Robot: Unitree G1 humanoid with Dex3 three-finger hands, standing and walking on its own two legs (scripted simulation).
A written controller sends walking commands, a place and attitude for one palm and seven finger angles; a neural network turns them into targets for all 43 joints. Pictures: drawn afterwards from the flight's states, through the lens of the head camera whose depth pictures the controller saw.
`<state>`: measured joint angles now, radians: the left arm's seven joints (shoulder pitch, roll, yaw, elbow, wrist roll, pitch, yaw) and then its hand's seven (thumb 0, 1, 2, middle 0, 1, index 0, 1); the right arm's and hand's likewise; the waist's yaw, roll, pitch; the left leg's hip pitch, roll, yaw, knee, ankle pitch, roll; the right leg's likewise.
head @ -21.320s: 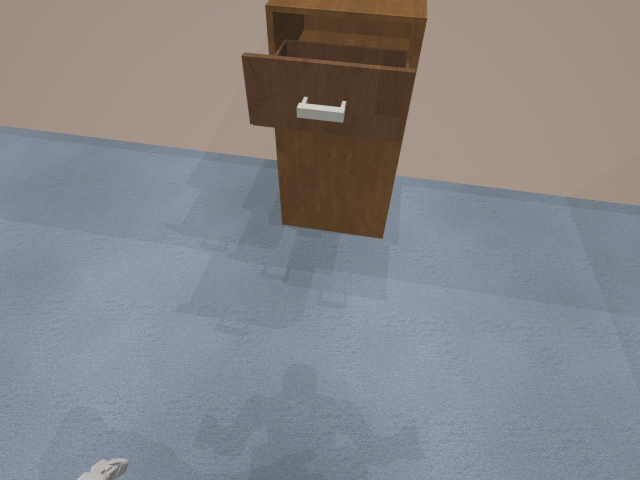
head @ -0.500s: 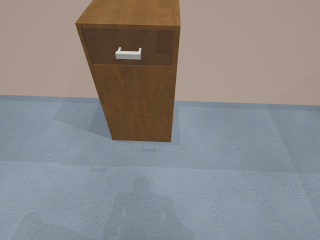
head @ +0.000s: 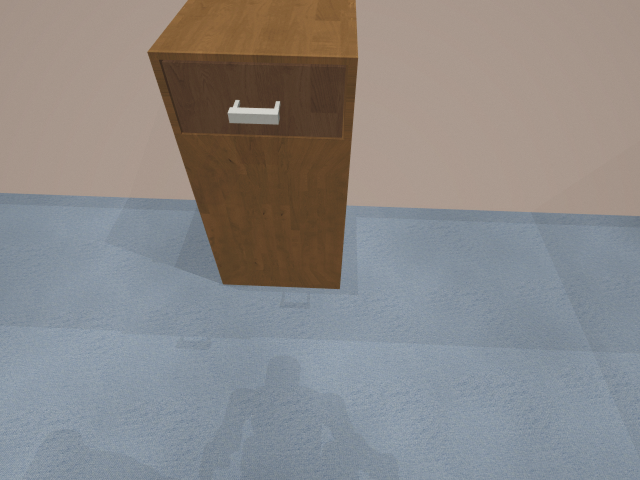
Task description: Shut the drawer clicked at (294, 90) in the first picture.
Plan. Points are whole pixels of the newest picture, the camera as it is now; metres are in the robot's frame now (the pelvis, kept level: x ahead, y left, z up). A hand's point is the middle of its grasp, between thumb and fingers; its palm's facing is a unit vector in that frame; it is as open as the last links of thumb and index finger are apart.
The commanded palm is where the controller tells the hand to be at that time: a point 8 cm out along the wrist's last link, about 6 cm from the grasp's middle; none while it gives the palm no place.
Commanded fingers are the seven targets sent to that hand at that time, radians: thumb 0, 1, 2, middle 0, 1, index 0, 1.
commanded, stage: stand and wait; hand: left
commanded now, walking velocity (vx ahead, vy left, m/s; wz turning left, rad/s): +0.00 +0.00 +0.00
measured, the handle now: (255, 110) +0.86 +0.19 +0.00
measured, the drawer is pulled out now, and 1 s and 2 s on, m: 0.00 0.00 0.00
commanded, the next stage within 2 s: none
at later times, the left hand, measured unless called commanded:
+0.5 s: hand out of the picture +0.05 +0.21 -0.17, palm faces +0.00 -0.96 -0.28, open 7.4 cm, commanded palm none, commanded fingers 0.00 0.90 0.90 -0.20 -0.30 -0.20 -0.30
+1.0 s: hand out of the picture +0.06 +0.23 -0.16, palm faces -0.01 -0.96 -0.29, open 7.4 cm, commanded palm none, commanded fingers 0.00 0.90 0.90 -0.20 -0.30 -0.20 -0.30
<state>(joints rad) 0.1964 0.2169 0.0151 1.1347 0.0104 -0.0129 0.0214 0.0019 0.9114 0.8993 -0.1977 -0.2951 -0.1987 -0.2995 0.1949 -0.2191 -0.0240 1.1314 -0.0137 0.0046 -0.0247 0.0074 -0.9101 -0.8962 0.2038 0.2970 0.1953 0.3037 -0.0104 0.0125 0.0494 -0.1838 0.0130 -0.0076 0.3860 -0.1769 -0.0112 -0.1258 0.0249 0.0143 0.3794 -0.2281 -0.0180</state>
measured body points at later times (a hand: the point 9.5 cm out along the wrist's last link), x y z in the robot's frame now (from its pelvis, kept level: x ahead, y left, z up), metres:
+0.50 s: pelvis +0.01 +0.00 +0.00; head +0.02 -0.01 +0.45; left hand +0.05 +0.26 -0.15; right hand +0.04 -0.26 -0.15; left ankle +0.02 +0.13 -0.74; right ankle -0.01 -0.11 -0.74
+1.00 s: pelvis +0.01 +0.00 +0.00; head +0.02 +0.00 +0.45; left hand +0.06 +0.28 -0.14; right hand +0.06 -0.27 -0.14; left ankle +0.02 +0.13 -0.74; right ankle -0.01 -0.11 -0.74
